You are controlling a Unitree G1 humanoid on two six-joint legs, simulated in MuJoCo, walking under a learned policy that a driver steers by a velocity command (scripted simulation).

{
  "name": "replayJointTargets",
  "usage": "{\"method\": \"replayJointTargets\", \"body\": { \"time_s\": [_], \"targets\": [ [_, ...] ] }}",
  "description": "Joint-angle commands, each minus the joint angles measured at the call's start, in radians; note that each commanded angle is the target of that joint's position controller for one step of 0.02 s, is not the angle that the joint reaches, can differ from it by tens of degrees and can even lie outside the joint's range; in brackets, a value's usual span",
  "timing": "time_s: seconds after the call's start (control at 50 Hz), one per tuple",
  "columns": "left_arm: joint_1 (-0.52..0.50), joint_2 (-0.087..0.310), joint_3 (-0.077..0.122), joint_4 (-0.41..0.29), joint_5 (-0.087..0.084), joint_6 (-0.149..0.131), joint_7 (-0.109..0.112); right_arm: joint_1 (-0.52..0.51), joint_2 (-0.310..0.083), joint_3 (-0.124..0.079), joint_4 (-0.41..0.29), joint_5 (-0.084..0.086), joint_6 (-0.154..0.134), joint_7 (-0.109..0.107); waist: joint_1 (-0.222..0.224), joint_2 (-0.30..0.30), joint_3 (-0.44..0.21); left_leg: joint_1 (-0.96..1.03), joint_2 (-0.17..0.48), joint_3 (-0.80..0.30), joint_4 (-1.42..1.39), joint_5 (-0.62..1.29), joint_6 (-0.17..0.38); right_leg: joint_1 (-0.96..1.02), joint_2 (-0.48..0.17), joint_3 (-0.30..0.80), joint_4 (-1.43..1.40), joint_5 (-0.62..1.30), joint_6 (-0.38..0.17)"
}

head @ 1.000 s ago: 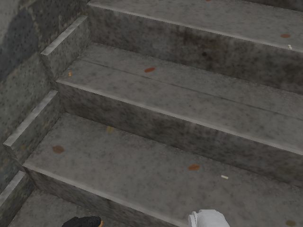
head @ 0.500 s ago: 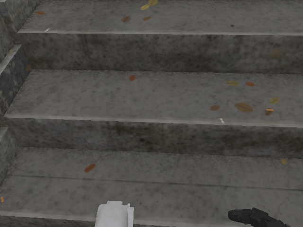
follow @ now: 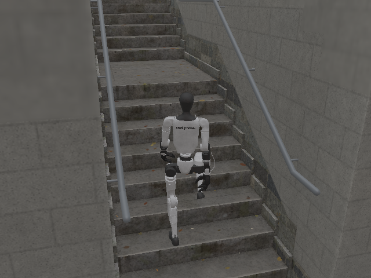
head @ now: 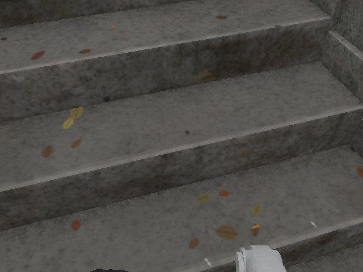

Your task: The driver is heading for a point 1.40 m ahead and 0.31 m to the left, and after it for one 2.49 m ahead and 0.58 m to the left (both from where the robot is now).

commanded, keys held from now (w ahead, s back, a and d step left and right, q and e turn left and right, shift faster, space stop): w+q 1.00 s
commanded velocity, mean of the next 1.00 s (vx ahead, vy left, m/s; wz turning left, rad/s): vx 0.50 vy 0.00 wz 0.36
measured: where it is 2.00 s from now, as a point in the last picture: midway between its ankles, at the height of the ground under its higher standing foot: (103, 37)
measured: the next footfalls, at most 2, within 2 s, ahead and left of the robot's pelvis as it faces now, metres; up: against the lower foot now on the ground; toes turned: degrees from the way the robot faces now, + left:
right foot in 0.14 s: +0.28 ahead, -0.13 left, +0.17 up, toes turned -7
left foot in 0.62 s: +0.50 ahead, +0.15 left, +0.34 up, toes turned +15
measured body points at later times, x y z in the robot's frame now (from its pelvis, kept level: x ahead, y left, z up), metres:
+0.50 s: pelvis +0.29 -0.01 +0.17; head +0.29 +0.00 +0.62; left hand +0.18 +0.17 +0.01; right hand +0.48 -0.18 +0.05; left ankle +0.35 +0.13 -0.23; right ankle +0.24 -0.12 -0.56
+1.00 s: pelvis +0.54 +0.08 +0.33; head +0.53 +0.07 +0.78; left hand +0.63 +0.34 +0.23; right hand +0.51 -0.13 +0.18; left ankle +0.47 +0.14 -0.39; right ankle +0.68 -0.01 -0.08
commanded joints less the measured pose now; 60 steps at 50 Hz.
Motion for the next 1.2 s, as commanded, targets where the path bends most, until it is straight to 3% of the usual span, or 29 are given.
{"method": "replayJointTargets", "body": {
  "time_s": [0.02,0.06,0.1,0.12,0.14,0.16,0.18,0.2,0.22,0.26,0.32,0.38,0.44,0.52,0.56,0.6,0.64,0.66,0.68,0.7,0.72,0.84,0.92,0.98,1.06,1.14,1.16,1.18,1.2],
  "targets": [
    [-0.302,0.043,-0.010,-0.158,0.017,0.041,0.016,0.073,-0.069,0.004,-0.029,-0.013,-0.011,0.050,-0.029,0.060,0.103,0.053,0.270,-0.183,-0.318,0.292,0.215,-0.064,-0.063,-0.124,-0.299,0.083,-0.036],
    [-0.370,0.001,-0.026,-0.194,0.045,0.090,-0.014,0.005,-0.087,0.000,-0.052,0.057,-0.023,0.084,0.037,0.075,0.089,-0.247,0.255,-0.114,-0.399,0.562,0.235,0.387,-0.054,-0.249,-0.426,-0.078,0.014],
    [-0.268,-0.003,-0.030,-0.180,0.039,0.092,-0.037,0.057,-0.230,-0.022,-0.049,0.095,-0.077,0.075,0.104,0.155,0.016,-0.145,0.274,-0.102,-0.238,1.525,0.266,0.646,0.049,-0.290,-0.560,-0.025,0.075],
    [0.041,-0.032,-0.015,-0.064,-0.011,0.034,0.031,0.051,-0.240,-0.066,-0.048,0.194,-0.083,-0.043,0.146,0.052,0.032,0.033,0.249,-0.071,-0.088,1.550,0.194,0.816,0.100,-0.346,-0.770,-0.339,0.072],
    [0.172,-0.033,-0.010,-0.025,-0.042,-0.005,0.059,0.124,-0.280,-0.073,-0.039,0.199,-0.087,-0.080,0.168,0.093,-0.030,0.067,0.277,-0.128,0.099,1.671,0.178,1.003,0.157,-0.329,-0.940,-0.365,0.087],
    [0.115,0.133,0.018,-0.072,0.053,0.048,0.033,0.052,-0.297,-0.063,-0.013,0.027,-0.070,0.080,0.216,0.355,-0.117,-0.184,0.285,-0.206,0.225,1.753,0.187,1.244,0.089,-0.061,-0.983,0.047,0.036],
    [0.308,0.210,0.036,-0.022,0.023,0.051,0.029,0.163,-0.185,-0.057,-0.075,0.003,-0.079,0.129,0.200,-0.012,-0.340,-0.507,0.156,-0.283,0.564,1.075,0.146,1.627,-0.151,0.362,-1.215,0.164,-0.115],
    [0.546,0.274,0.083,0.047,0.082,0.078,0.017,0.111,-0.177,-0.090,-0.027,0.091,-0.049,0.151,0.287,-0.112,-0.306,-0.531,-0.007,-0.429,1.185,0.422,0.107,1.428,-0.312,0.808,-1.576,0.070,-0.185],
    [0.570,0.247,0.090,0.134,0.084,0.043,0.022,0.066,-0.106,-0.088,-0.007,0.120,-0.044,0.141,0.252,-0.032,-0.099,-0.717,-0.019,-0.572,1.568,0.505,0.131,1.269,-0.313,0.778,-1.646,-0.192,-0.112],
    [0.335,0.117,0.058,0.170,0.039,-0.009,0.020,-0.119,-0.053,-0.083,-0.080,0.098,-0.057,0.084,0.123,0.008,-0.003,-0.941,-0.027,-0.529,1.844,0.407,0.187,1.143,-0.279,0.469,-1.564,-0.143,-0.083],
    [0.161,-0.089,-0.004,0.181,0.071,-0.033,0.001,-0.185,0.001,-0.061,-0.139,0.121,0.008,0.044,-0.028,0.104,0.022,-0.950,0.044,-0.481,1.710,0.407,0.254,1.024,-0.225,0.093,-1.610,0.061,0.044],
    [0.203,-0.038,0.014,0.206,0.089,-0.039,0.032,-0.230,0.006,-0.044,-0.163,0.132,0.036,0.066,-0.041,-0.071,0.082,-1.075,0.038,-0.360,2.016,0.119,0.241,1.037,-0.225,-0.052,-1.752,0.066,0.019],
    [0.325,-0.052,-0.016,0.306,0.152,-0.043,0.027,-0.455,0.001,0.000,-0.318,0.137,0.033,0.038,-0.030,0.017,0.117,-1.338,0.035,-0.409,2.001,0.081,0.357,1.184,-0.212,-0.125,-1.785,-0.018,0.077],
    [0.434,0.036,-0.011,0.291,0.166,-0.067,0.029,-0.632,-0.104,-0.002,-0.408,0.128,0.064,0.028,0.026,-0.023,0.070,-1.199,0.124,-0.242,1.481,0.273,0.270,1.216,-0.154,-0.282,-1.906,-0.020,0.086],
    [0.410,0.107,0.000,0.255,0.119,-0.052,-0.015,-0.782,-0.113,0.000,-0.452,0.127,0.102,0.039,0.044,-0.070,0.098,-0.840,0.077,-0.134,1.185,-0.032,0.201,1.027,-0.208,-0.304,-2.088,0.171,0.023],
    [0.401,0.251,0.029,0.245,0.086,-0.098,-0.026,-0.621,-0.093,-0.012,-0.445,0.131,0.117,0.058,-0.074,-0.098,0.062,-0.688,-0.022,-0.083,1.066,0.066,0.161,1.245,-0.285,-0.353,-1.893,1.241,-0.012],
    [0.427,0.266,0.051,0.251,0.057,-0.108,-0.025,-0.424,-0.139,-0.044,-0.389,0.123,0.090,0.038,-0.098,-0.149,-0.016,-0.606,-0.141,-0.076,0.733,-0.002,0.150,1.536,-0.284,-0.364,-1.615,1.461,0.006],
    [0.551,0.189,0.041,0.254,0.116,-0.106,-0.021,-0.346,-0.206,-0.066,-0.363,0.140,0.078,0.013,-0.037,-0.053,-0.185,-0.255,-0.107,-0.287,0.813,0.342,0.238,1.289,-0.217,-0.335,-1.385,1.326,0.063],
    [0.506,0.184,0.041,0.238,0.132,-0.096,-0.045,-0.144,-0.245,-0.083,-0.306,0.130,0.081,-0.011,-0.127,0.005,-0.265,-0.038,-0.059,-0.539,0.553,0.176,0.266,1.085,-0.134,-0.260,-1.172,0.961,0.097],
    [0.349,0.109,0.038,0.193,0.105,-0.070,-0.089,0.066,-0.343,-0.103,-0.223,0.098,0.090,-0.017,-0.196,0.190,-0.178,0.143,0.090,-0.941,0.162,-0.056,0.350,0.668,0.043,-0.150,-0.842,0.194,0.143],
    [0.306,0.080,0.037,0.190,0.051,-0.060,-0.089,0.099,-0.393,-0.140,-0.197,0.076,0.077,-0.027,-0.203,0.194,-0.118,0.086,0.142,-1.130,0.050,-0.244,0.295,0.515,0.075,0.078,-0.430,0.205,0.145],
    [0.229,0.070,0.013,0.108,0.063,-0.031,0.015,-0.344,-0.062,-0.044,-0.127,0.092,0.014,0.018,0.143,-0.024,0.027,-0.358,0.038,-0.644,0.121,0.177,0.209,0.249,0.042,0.105,0.013,0.217,0.060],
    [0.139,0.033,-0.016,0.070,0.045,-0.019,0.022,-0.107,-0.093,-0.037,-0.077,0.047,-0.017,0.000,0.075,0.134,0.048,-0.328,0.053,-0.680,0.028,0.075,0.256,0.101,0.046,-0.003,0.352,-0.036,0.112],
    [-0.111,0.059,-0.032,-0.069,0.054,-0.021,0.053,0.033,-0.098,-0.024,-0.019,0.001,-0.024,0.019,0.021,-0.013,0.059,-0.192,0.064,-0.675,0.025,0.016,0.207,0.003,-0.025,-0.014,-0.039,0.034,0.087],
    [-0.248,0.017,-0.047,-0.153,0.062,0.028,0.034,-0.091,-0.173,-0.032,-0.147,0.111,-0.038,0.055,0.033,0.140,0.145,-0.643,0.132,-0.615,-0.258,0.227,0.285,0.659,-0.017,-0.226,-0.472,-0.231,0.223],
    [-0.024,0.154,0.008,-0.101,0.027,0.024,-0.001,-0.060,-0.347,-0.106,-0.121,0.127,-0.067,0.071,0.110,0.232,-0.010,0.057,0.220,-0.497,0.027,1.619,0.270,0.704,0.137,-0.239,-0.897,-0.235,0.169],
    [0.198,0.193,0.029,-0.013,0.036,0.011,-0.001,0.012,-0.257,-0.106,-0.102,0.074,-0.068,0.075,0.099,0.072,-0.221,-0.034,0.122,-0.444,0.322,1.600,0.198,1.038,0.076,-0.002,-0.926,0.115,0.053],
    [0.502,0.189,0.071,0.034,0.021,-0.011,0.086,-0.001,-0.164,-0.102,-0.158,0.177,-0.063,-0.029,0.241,-0.112,-0.268,-0.296,0.034,-0.361,0.639,1.209,0.113,1.349,-0.099,0.430,-1.188,-0.597,-0.007],
    [0.503,0.238,0.088,0.107,-0.011,0.002,0.127,-0.115,-0.126,-0.099,-0.207,0.129,-0.063,-0.036,0.238,-0.366,-0.152,-0.534,-0.096,-0.289,1.006,0.331,0.090,1.286,-0.174,0.911,-1.648,-0.891,-0.091]
  ]
}}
